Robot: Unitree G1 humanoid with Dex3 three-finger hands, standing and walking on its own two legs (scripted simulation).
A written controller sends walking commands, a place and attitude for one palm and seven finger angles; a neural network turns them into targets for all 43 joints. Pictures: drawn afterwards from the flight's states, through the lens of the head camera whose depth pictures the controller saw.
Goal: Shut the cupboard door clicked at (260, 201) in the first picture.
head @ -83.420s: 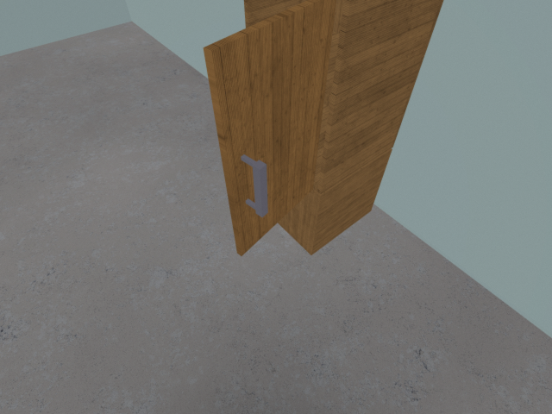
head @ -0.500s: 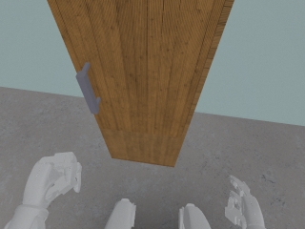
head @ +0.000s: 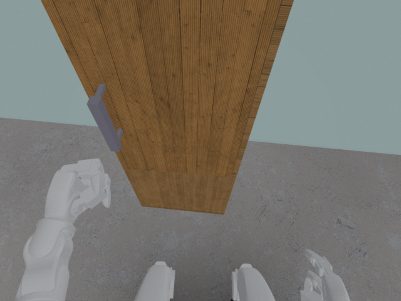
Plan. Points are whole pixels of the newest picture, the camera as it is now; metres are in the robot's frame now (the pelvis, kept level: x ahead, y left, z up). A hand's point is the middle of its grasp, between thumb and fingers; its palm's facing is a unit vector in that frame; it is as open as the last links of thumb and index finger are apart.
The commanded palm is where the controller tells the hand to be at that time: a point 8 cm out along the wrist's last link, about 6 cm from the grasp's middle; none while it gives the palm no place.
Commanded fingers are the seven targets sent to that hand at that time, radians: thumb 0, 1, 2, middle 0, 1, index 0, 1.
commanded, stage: bring the fist close to the handle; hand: left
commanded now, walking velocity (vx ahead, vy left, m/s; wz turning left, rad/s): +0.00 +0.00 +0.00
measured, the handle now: (109, 120) +0.48 +0.22 +0.05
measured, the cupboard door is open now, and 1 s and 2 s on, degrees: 2 2 0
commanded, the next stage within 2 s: push the door shut along its arc in 0.84 s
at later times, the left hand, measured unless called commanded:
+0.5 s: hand (110, 154) +0.38 +0.19 +0.06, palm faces -0.05 -1.00 -0.03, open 3.1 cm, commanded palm +0.36 +0.24 +0.05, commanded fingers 0.00 0.90 0.90 -1.30 -1.50 -1.30 -1.50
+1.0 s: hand (109, 156) +0.38 +0.20 +0.05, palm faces -0.04 -1.00 -0.02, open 3.1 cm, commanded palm +0.37 +0.24 +0.05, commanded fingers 0.00 0.90 0.90 -1.30 -1.50 -1.30 -1.50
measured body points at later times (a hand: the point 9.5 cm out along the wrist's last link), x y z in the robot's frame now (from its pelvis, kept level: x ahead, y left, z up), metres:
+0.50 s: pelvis +0.00 +0.00 +0.00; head +0.10 +0.01 +0.44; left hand +0.38 +0.25 +0.06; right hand +0.13 -0.26 -0.10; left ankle +0.03 +0.14 -0.62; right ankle +0.04 -0.15 -0.62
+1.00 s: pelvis +0.00 +0.00 +0.00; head +0.10 +0.01 +0.44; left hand +0.38 +0.25 +0.05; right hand +0.12 -0.26 -0.10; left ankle +0.03 +0.14 -0.62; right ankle +0.04 -0.15 -0.62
